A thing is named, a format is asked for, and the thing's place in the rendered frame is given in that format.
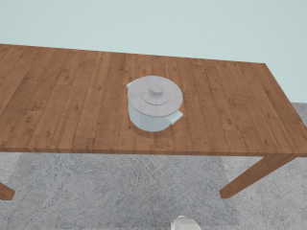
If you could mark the lid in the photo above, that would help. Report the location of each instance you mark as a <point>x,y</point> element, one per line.
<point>155,106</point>

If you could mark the table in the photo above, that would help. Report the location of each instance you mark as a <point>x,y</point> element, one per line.
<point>60,100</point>

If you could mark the knob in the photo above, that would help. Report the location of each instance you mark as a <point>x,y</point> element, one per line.
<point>156,88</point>

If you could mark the pot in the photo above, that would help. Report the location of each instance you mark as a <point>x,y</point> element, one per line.
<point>151,124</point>

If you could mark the robot right thigh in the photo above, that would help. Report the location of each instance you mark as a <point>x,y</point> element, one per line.
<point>184,223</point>

